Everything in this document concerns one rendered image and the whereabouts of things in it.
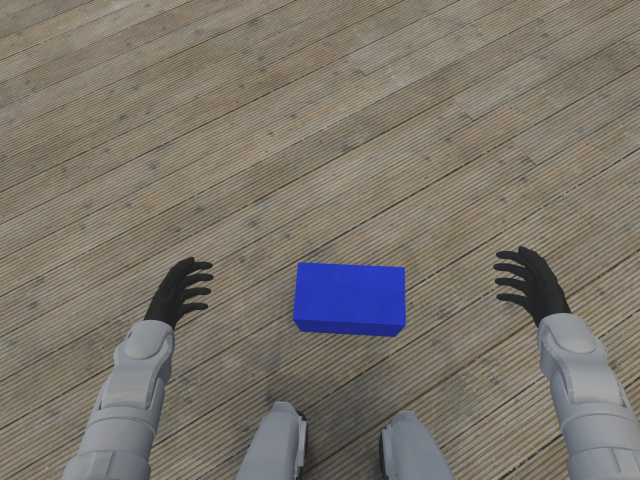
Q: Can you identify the robot left forearm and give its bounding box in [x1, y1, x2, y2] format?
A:
[61, 320, 175, 480]

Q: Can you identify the right robot hand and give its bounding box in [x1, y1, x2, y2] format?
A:
[493, 246, 572, 328]

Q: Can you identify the robot right forearm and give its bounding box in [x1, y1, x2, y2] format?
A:
[537, 313, 640, 480]

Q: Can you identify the left robot hand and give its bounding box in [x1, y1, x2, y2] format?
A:
[143, 257, 214, 331]

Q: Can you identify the carton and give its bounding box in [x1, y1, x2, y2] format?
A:
[293, 262, 406, 337]

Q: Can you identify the robot thigh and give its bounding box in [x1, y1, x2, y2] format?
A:
[235, 412, 307, 480]
[382, 421, 456, 480]

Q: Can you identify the robot left thigh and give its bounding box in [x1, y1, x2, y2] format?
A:
[235, 412, 307, 480]

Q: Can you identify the robot right thigh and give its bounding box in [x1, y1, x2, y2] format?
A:
[382, 421, 456, 480]

